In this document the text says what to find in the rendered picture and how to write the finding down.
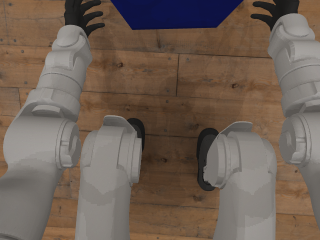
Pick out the robot left hand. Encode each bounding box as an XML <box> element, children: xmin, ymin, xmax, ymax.
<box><xmin>64</xmin><ymin>0</ymin><xmax>105</xmax><ymax>38</ymax></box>

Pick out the robot left forearm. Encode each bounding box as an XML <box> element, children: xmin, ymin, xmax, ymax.
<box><xmin>3</xmin><ymin>25</ymin><xmax>93</xmax><ymax>163</ymax></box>

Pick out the robot right forearm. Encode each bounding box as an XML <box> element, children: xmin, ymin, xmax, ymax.
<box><xmin>267</xmin><ymin>13</ymin><xmax>320</xmax><ymax>118</ymax></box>

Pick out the robot right upper arm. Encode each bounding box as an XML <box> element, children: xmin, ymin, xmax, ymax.
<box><xmin>278</xmin><ymin>112</ymin><xmax>320</xmax><ymax>231</ymax></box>

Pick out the robot right hand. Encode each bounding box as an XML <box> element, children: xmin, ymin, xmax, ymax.
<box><xmin>250</xmin><ymin>0</ymin><xmax>300</xmax><ymax>31</ymax></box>

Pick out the carton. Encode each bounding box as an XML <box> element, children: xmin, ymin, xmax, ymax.
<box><xmin>110</xmin><ymin>0</ymin><xmax>243</xmax><ymax>30</ymax></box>

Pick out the robot right thigh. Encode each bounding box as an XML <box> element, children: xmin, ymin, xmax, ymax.
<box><xmin>209</xmin><ymin>131</ymin><xmax>276</xmax><ymax>240</ymax></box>

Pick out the robot left foot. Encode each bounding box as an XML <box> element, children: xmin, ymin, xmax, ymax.
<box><xmin>127</xmin><ymin>118</ymin><xmax>145</xmax><ymax>152</ymax></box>

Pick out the robot left upper arm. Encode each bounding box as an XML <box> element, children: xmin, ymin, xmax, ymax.
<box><xmin>0</xmin><ymin>115</ymin><xmax>82</xmax><ymax>240</ymax></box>

